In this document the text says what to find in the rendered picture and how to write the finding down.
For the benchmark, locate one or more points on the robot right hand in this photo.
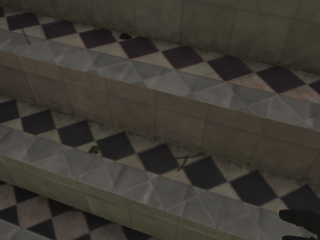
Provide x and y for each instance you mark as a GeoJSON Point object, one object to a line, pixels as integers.
{"type": "Point", "coordinates": [309, 220]}

